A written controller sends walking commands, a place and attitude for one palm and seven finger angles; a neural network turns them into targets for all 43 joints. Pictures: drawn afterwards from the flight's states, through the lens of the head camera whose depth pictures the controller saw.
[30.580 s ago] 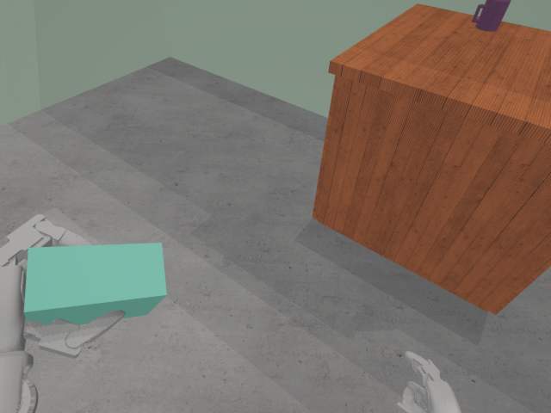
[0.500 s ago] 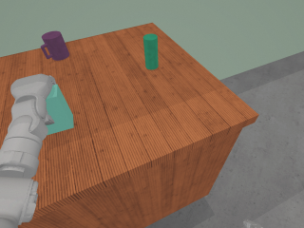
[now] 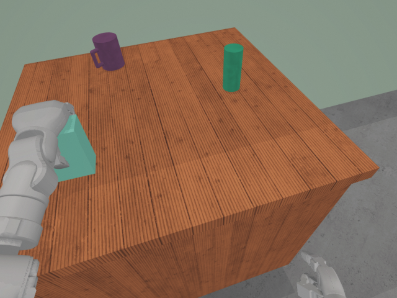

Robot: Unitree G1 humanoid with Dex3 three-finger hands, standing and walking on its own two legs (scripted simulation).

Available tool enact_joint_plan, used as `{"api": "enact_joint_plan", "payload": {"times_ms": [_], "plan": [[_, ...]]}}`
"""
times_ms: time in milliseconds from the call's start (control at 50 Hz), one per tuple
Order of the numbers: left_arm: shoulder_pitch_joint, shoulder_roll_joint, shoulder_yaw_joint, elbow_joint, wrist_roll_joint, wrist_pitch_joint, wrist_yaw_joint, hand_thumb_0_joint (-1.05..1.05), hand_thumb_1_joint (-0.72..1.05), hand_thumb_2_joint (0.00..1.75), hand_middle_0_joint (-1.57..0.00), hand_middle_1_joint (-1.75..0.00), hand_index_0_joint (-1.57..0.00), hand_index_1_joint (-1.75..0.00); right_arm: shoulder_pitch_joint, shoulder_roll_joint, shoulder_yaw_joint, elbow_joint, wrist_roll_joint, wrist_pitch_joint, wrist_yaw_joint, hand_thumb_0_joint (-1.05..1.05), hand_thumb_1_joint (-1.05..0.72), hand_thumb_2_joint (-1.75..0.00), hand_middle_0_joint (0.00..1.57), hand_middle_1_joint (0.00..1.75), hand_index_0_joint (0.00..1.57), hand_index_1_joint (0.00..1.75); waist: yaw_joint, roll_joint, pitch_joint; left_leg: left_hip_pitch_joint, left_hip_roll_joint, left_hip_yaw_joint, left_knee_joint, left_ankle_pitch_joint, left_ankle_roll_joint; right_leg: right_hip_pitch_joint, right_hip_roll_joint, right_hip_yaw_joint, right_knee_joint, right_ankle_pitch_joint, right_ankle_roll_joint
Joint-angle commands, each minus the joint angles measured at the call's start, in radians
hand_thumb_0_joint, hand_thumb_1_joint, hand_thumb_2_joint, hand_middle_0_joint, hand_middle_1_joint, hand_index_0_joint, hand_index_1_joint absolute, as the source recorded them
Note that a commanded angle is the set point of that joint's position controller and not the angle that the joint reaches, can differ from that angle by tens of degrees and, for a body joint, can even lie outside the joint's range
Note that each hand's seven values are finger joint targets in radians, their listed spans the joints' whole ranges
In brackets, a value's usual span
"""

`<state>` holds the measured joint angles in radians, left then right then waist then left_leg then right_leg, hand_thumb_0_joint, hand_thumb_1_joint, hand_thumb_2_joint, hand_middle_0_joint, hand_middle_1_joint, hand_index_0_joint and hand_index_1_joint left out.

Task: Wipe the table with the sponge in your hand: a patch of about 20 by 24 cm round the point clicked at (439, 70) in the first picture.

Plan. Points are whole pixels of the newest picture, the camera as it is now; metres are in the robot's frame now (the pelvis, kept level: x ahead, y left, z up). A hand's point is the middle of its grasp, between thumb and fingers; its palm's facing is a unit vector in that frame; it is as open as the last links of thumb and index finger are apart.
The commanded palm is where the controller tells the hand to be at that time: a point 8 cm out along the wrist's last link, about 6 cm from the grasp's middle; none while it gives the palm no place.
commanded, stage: wipe back along the first lane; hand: left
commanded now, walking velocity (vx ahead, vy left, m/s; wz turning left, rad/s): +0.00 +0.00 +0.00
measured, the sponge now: (64, 157) +0.35 +0.33 +0.09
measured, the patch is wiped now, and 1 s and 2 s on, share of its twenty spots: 1.00 1.00 1.00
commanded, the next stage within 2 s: lift the sponge slowly off the table in 1.54 s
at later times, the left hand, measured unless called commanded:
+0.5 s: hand (65, 158) +0.32 +0.29 +0.13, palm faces +0.01 -0.02 -1.00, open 9.9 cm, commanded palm +0.28 +0.28 +0.17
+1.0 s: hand (60, 179) +0.27 +0.28 +0.13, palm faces +0.06 -0.03 -1.00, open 9.9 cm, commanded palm +0.23 +0.27 +0.16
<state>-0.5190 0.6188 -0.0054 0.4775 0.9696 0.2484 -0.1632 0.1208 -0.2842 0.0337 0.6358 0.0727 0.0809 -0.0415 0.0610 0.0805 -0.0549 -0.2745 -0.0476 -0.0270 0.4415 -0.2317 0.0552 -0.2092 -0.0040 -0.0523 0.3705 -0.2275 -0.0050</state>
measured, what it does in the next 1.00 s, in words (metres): stands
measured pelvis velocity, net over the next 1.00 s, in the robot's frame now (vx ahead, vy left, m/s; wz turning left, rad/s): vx -0.01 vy -0.03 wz -0.03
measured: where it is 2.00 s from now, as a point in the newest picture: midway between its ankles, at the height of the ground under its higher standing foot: outside the picture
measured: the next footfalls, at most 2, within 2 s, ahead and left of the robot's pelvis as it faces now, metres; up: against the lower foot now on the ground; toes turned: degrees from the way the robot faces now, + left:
none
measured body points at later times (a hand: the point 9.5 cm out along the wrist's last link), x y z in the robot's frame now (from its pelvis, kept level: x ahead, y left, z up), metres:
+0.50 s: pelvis -0.01 -0.02 +0.00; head -0.02 -0.06 +0.45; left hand +0.31 +0.29 +0.19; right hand +0.19 -0.25 -0.10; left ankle -0.01 +0.08 -0.74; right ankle -0.03 -0.13 -0.74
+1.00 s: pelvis -0.01 -0.03 -0.01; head -0.03 -0.07 +0.44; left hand +0.27 +0.28 +0.19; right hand +0.20 -0.27 -0.10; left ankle -0.01 +0.08 -0.74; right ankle -0.03 -0.13 -0.74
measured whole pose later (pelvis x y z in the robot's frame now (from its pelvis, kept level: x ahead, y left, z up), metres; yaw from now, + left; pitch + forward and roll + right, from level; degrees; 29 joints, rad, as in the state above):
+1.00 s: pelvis -0.01 -0.03 -0.01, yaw -1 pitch +0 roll +0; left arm -0.07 0.58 0.05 0.02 0.89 0.35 -0.09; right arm 0.09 -0.31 0.03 0.63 0.08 0.09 -0.04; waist 0.07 0.12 -0.06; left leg -0.24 -0.01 -0.01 0.51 -0.27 0.01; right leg -0.20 0.03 -0.04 0.48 -0.28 -0.04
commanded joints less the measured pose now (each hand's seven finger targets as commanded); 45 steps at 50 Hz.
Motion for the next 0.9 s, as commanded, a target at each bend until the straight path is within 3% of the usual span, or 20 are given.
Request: {"api": "enact_joint_plan", "payload": {"times_ms": [0, 40, 80, 100, 140, 200, 260, 300, 360, 400, 480, 500, 520, 560, 600, 660, 700, 740, 800, 880], "plan": [[-0.258, 0.201, 0.062, -0.306, -0.015, -0.025, 0.016, 0.0, 0.1, 1.3, -1.2, -1.6, -1.2, -1.6, -0.089, -0.128, -0.054, -0.155, 0.0, -0.045, 0.004, 0.0, -0.9, -0.9, 0.2, 0.3, 0.2, 0.3, -0.007, 0.033, -0.317, 0.257, 0.048, -0.063, 0.006, 0.578, -0.016, 0.041, 0.039, 0.006, 0.002, 0.294, -0.072], [-0.213, 0.171, 0.048, -0.319, -0.018, -0.012, 0.027, 0.0, 0.1, 1.3, -1.2, -1.6, -1.2, -1.6, -0.083, -0.129, -0.058, -0.148, -0.002, -0.043, 0.011, 0.0, -0.9, -0.9, 0.2, 0.3, 0.2, 0.3, -0.007, 0.001, -0.301, 0.254, 0.051, -0.069, 0.004, 0.552, -0.021, 0.028, 0.042, -0.001, 0.004, 0.269, -0.068], [-0.179, 0.174, 0.064, -0.343, -0.029, 0.001, 0.041, 0.0, 0.1, 1.3, -1.2, -1.6, -1.2, -1.6, -0.102, -0.131, -0.057, -0.147, -0.001, -0.041, 0.012, 0.0, -0.9, -0.9, 0.2, 0.3, 0.2, 0.3, 0.002, -0.017, -0.278, 0.227, 0.044, -0.06, -0.007, 0.497, -0.018, 0.042, 0.042, 0.001, 0.0, 0.263, -0.069], [-0.18, 0.207, 0.098, -0.352, -0.037, 0.006, 0.049, 0.0, 0.1, 1.3, -1.2, -1.6, -1.2, -1.6, -0.115, -0.135, -0.053, -0.146, -0.002, -0.045, 0.01, 0.0, -0.9, -0.9, 0.2, 0.3, 0.2, 0.3, 0.009, -0.005, -0.272, 0.208, 0.043, -0.056, -0.018, 0.457, -0.018, 0.056, 0.041, 0.005, -0.003, 0.249, -0.074], [-0.191, 0.178, 0.066, -0.321, -0.018, 0.03, 0.062, 0.0, 0.1, 1.3, -1.2, -1.6, -1.2, -1.6, -0.117, -0.133, -0.05, -0.13, 0.002, -0.043, 0.008, 0.0, -0.9, -0.9, 0.2, 0.3, 0.2, 0.3, 0.0, -0.027, -0.244, 0.183, 0.037, -0.049, -0.029, 0.388, -0.018, 0.044, 0.042, -0.001, -0.003, 0.215, -0.072], [-0.191, 0.182, 0.068, -0.349, -0.024, 0.043, 0.073, 0.0, 0.1, 1.3, -1.2, -1.6, -1.2, -1.6, -0.147, -0.131, -0.046, -0.138, 0.004, -0.052, 0.002, 0.0, -0.9, -0.9, 0.2, 0.3, 0.2, 0.3, 0.013, -0.019, -0.254, 0.172, 0.032, -0.049, -0.044, 0.32, -0.015, 0.064, 0.043, 0.008, -0.005, 0.177, -0.078], [-0.163, 0.132, 0.023, -0.286, -0.019, 0.068, 0.071, 0.0, 0.1, 1.3, -1.2, -1.6, -1.2, -1.6, -0.145, -0.13, -0.045, -0.126, 0.005, -0.051, -0.002, 0.0, -0.9, -0.9, 0.2, 0.3, 0.2, 0.3, 0.002, -0.047, -0.21, 0.152, 0.026, -0.036, -0.048, 0.252, -0.01, 0.05, 0.042, 0.002, -0.015, 0.146, -0.073], [-0.138, 0.19, 0.076, -0.3, -0.026, 0.063, 0.068, 0.0, 0.1, 1.3, -1.2, -1.6, -1.2, -1.6, -0.16, -0.133, -0.042, -0.133, 0.005, -0.054, -0.004, 0.0, -0.9, -0.9, 0.2, 0.3, 0.2, 0.3, 0.015, -0.04, -0.217, 0.143, 0.024, -0.032, -0.049, 0.236, -0.005, 0.076, 0.038, 0.018, -0.016, 0.15, -0.075], [-0.08, 0.143, 0.042, -0.272, -0.019, 0.07, 0.051, 0.0, 0.1, 1.3, -1.2, -1.6, -1.2, -1.6, -0.16, -0.129, -0.04, -0.131, 0.005, -0.048, -0.001, 0.0, -0.9, -0.9, 0.2, 0.3, 0.2, 0.3, 0.01, -0.062, -0.186, 0.129, 0.021, -0.021, -0.04, 0.245, -0.004, 0.073, 0.038, 0.009, -0.01, 0.178, -0.07], [-0.058, 0.17, 0.07, -0.333, -0.032, 0.056, 0.046, 0.0, 0.1, 1.3, -1.2, -1.6, -1.2, -1.6, -0.179, -0.126, -0.038, -0.152, 0.004, -0.052, 0.0, 0.0, -0.9, -0.9, 0.2, 0.3, 0.2, 0.3, 0.017, -0.04, -0.2, 0.129, 0.021, -0.023, -0.036, 0.241, -0.001, 0.089, 0.034, 0.023, -0.005, 0.188, -0.072], [0.049, 0.153, 0.074, -0.335, -0.038, 0.062, 0.037, 0.0, 0.1, 1.3, -1.2, -1.6, -1.2, -1.6, -0.185, -0.125, -0.039, -0.151, 0.003, -0.038, 0.006, 0.0, -0.9, -0.9, 0.2, 0.3, 0.2, 0.3, 0.023, -0.068, -0.168, 0.108, 0.014, -0.007, -0.021, 0.24, 0.001, 0.092, 0.03, 0.022, 0.004, 0.224, -0.062], [0.045, 0.184, 0.103, -0.364, -0.044, 0.056, 0.038, 0.0, 0.1, 1.3, -1.2, -1.6, -1.2, -1.6, -0.194, -0.128, -0.038, -0.157, 0.001, -0.041, 0.004, 0.0, -0.9, -0.9, 0.2, 0.3, 0.2, 0.3, 0.026, -0.058, -0.17, 0.103, 0.016, -0.01, -0.023, 0.236, 0.001, 0.099, 0.029, 0.031, 0.007, 0.223, -0.066], [0.08, 0.164, 0.087, -0.35, -0.043, 0.063, 0.038, 0.0, 0.1, 1.3, -1.2, -1.6, -1.2, -1.6, -0.19, -0.126, -0.04, -0.157, -0.001, -0.038, 0.004, 0.0, -0.9, -0.9, 0.2, 0.3, 0.2, 0.3, 0.029, -0.058, -0.169, 0.1, 0.009, -0.003, -0.013, 0.235, 0.003, 0.103, 0.03, 0.028, 0.01, 0.231, -0.064], [0.13, 0.169, 0.102, -0.333, -0.051, 0.069, 0.034, 0.0, 0.1, 1.3, -1.2, -1.6, -1.2, -1.6, -0.187, -0.13, -0.041, -0.15, 0.001, -0.031, 0.004, 0.0, -0.9, -0.9, 0.2, 0.3, 0.2, 0.3, 0.025, -0.101, -0.142, 0.086, 0.011, 0.003, -0.005, 0.226, 0.001, 0.094, 0.029, 0.032, 0.011, 0.248, -0.057], [0.142, 0.188, 0.121, -0.381, -0.063, 0.065, 0.033, 0.0, 0.1, 1.3, -1.2, -1.6, -1.2, -1.6, -0.21, -0.129, -0.039, -0.163, 0.002, -0.032, 0.002, 0.0, -0.9, -0.9, 0.2, 0.3, 0.2, 0.3, 0.031, -0.068, -0.146, 0.078, 0.009, 0.002, -0.006, 0.214, 0.0, 0.098, 0.025, 0.044, 0.017, 0.234, -0.058], [0.199, 0.141, 0.083, -0.367, -0.067, 0.079, 0.029, 0.0, 0.1, 1.3, -1.2, -1.6, -1.2, -1.6, -0.201, -0.129, -0.04, -0.162, 0.004, -0.03, 0.001, 0.0, -0.9, -0.9, 0.2, 0.3, 0.2, 0.3, 0.026, -0.088, -0.123, 0.074, 0.007, 0.009, 0.006, 0.208, 0.001, 0.082, 0.028, 0.038, 0.017, 0.239, -0.052], [0.21, 0.178, 0.121, -0.415, -0.073, 0.073, 0.03, 0.0, 0.1, 1.3, -1.2, -1.6, -1.2, -1.6, -0.215, -0.13, -0.04, -0.169, 0.004, -0.035, 0.001, 0.0, -0.9, -0.9, 0.2, 0.3, 0.2, 0.3, 0.031, -0.083, -0.14, 0.073, 0.008, 0.006, 0.012, 0.209, 0.001, 0.092, 0.025, 0.056, 0.025, 0.25, -0.054], [0.264, 0.125, 0.082, -0.415, -0.076, 0.081, 0.03, 0.0, 0.1, 1.3, -1.2, -1.6, -1.2, -1.6, -0.203, -0.123, -0.041, -0.171, 0.005, -0.035, 0.002, 0.0, -0.9, -0.9, 0.2, 0.3, 0.2, 0.3, 0.027, -0.089, -0.143, 0.076, 0.008, 0.014, 0.022, 0.221, 0.001, 0.09, 0.024, 0.042, 0.033, 0.27, -0.048], [0.304, 0.145, 0.109, -0.452, -0.093, 0.085, 0.029, 0.0, 0.1, 1.3, -1.2, -1.6, -1.2, -1.6, -0.219, -0.126, -0.041, -0.18, 0.006, -0.039, 0.003, 0.0, -0.9, -0.9, 0.2, 0.3, 0.2, 0.3, 0.031, -0.108, -0.129, 0.063, 0.009, 0.01, 0.027, 0.199, 0.001, 0.084, 0.024, 0.06, 0.034, 0.261, -0.047], [0.345, 0.12, 0.093, -0.483, -0.097, 0.104, 0.036, 0.0, 0.1, 1.3, -1.2, -1.6, -1.2, -1.6, -0.214, -0.122, -0.04, -0.182, 0.005, -0.04, 0.003, 0.0, -0.9, -0.9, 0.2, 0.3, 0.2, 0.3, 0.032, -0.116, -0.118, 0.06, 0.01, 0.014, 0.033, 0.198, 0.001, 0.074, 0.024, 0.047, 0.041, 0.26, -0.041]]}}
